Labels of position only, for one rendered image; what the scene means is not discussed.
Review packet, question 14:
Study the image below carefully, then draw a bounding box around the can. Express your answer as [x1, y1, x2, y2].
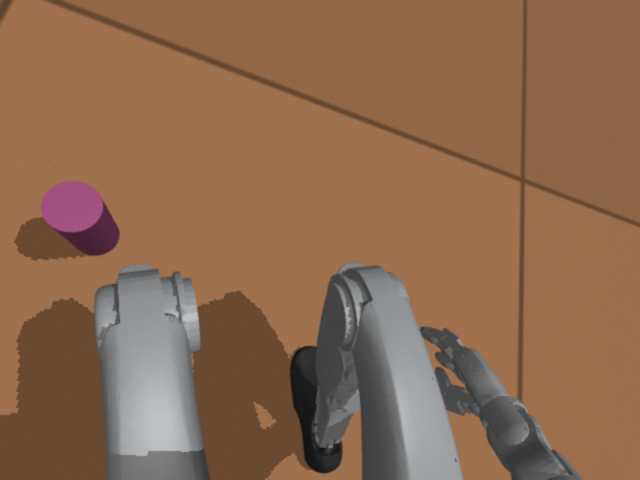
[41, 181, 120, 256]

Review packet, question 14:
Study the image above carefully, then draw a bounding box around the right robot hand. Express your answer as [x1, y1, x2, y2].
[420, 327, 510, 417]

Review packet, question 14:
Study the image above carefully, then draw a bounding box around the right robot arm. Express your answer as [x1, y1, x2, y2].
[479, 397, 584, 480]

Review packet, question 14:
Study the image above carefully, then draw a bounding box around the right robot foot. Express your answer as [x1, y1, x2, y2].
[290, 346, 342, 473]

